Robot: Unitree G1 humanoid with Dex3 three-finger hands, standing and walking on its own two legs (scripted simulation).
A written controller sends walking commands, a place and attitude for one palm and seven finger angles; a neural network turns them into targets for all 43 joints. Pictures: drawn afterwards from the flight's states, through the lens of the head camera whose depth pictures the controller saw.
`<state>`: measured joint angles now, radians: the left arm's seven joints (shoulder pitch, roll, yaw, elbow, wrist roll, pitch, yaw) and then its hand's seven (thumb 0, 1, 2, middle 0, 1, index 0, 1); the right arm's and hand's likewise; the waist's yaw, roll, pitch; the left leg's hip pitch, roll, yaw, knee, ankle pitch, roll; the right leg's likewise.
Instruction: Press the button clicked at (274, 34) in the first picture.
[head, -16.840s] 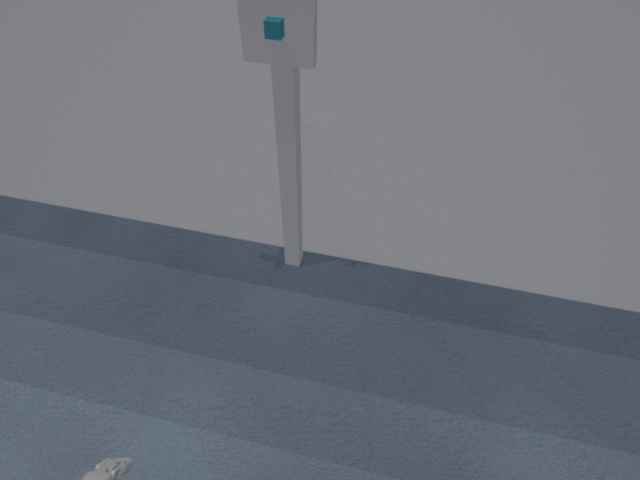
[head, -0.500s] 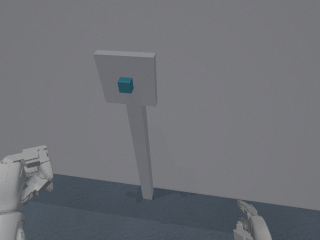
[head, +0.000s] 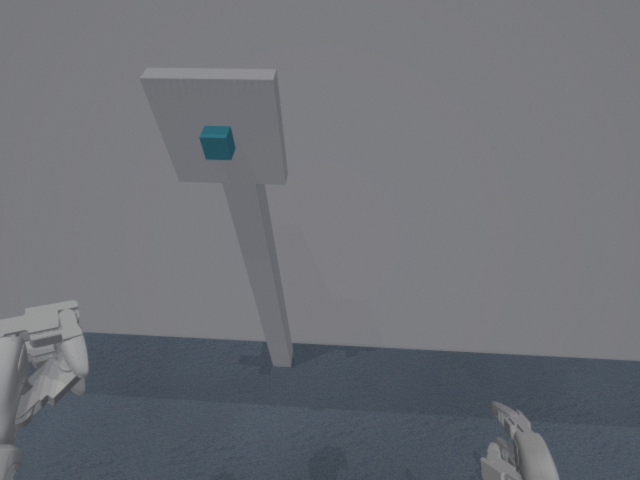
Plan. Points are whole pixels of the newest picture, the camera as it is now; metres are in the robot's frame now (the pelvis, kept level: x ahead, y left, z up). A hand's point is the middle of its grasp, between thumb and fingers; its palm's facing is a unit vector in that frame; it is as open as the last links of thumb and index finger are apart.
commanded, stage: step back with the hand held close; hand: left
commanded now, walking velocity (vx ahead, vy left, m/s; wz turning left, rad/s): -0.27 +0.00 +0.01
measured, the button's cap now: (218, 141) +0.53 +0.19 +0.14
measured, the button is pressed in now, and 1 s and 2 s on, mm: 0 0 0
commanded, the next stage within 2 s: stop stepping back and stand still in 0.88 s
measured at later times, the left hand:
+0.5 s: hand out of the picture +0.12 +0.26 +0.16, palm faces +0.37 -0.83 -0.41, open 3.1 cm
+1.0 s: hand out of the picture +0.03 +0.22 +0.18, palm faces +0.20 -0.83 -0.52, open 3.1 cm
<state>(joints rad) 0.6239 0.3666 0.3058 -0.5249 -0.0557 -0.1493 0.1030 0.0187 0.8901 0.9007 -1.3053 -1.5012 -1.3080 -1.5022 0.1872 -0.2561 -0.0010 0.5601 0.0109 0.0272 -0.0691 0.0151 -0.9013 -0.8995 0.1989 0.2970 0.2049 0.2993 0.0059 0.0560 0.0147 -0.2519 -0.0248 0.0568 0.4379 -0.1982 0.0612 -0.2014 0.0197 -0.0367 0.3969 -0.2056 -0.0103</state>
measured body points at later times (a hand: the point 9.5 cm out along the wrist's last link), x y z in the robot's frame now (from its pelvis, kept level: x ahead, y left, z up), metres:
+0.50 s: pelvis -0.07 +0.02 -0.02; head -0.05 +0.05 +0.43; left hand +0.10 +0.30 +0.18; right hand +0.10 -0.22 -0.09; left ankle +0.02 +0.08 -0.74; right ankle +0.00 -0.11 -0.74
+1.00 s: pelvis -0.18 +0.01 -0.02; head -0.13 +0.04 +0.43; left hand +0.01 +0.27 +0.20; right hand +0.02 -0.22 -0.09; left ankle +0.02 +0.08 -0.74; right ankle -0.28 -0.11 -0.74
